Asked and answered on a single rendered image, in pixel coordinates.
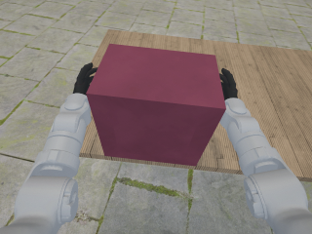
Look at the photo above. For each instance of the right robot forearm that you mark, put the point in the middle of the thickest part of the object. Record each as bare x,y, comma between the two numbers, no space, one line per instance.
251,145

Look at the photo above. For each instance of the carton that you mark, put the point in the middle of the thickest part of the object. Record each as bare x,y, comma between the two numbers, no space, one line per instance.
156,105

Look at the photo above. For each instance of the left robot hand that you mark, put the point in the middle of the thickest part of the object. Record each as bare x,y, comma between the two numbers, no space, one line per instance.
84,79

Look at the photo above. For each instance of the robot right upper arm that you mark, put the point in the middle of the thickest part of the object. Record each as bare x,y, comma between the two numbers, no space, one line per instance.
275,196

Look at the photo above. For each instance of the table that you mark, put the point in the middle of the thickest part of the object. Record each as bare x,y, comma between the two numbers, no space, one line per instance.
275,85

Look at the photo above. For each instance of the right robot hand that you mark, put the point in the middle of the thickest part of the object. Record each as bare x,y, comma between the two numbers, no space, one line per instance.
228,84

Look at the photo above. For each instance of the robot left upper arm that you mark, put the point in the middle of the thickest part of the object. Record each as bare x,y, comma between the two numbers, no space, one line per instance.
45,203

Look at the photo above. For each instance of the left robot forearm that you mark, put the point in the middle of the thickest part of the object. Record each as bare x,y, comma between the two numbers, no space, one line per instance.
60,155

